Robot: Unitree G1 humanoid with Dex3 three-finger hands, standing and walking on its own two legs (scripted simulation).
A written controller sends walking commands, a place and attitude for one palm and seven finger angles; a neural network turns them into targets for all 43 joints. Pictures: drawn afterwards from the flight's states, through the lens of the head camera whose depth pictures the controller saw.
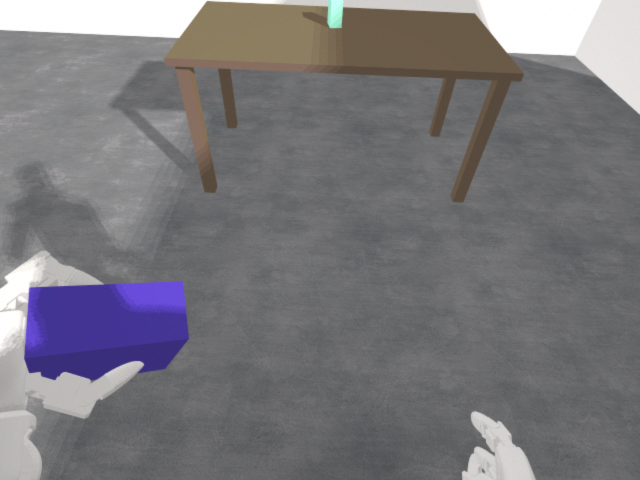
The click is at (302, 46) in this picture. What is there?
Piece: table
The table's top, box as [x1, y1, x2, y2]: [164, 1, 523, 81]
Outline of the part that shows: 164,57 166,65 517,81 520,81 523,74 474,13 343,7 342,27 330,28 326,22 327,6 206,1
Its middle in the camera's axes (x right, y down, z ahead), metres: +0.09 -0.89 +1.69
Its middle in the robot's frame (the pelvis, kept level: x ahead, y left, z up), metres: +1.85 +0.00 -0.13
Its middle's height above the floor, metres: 0.64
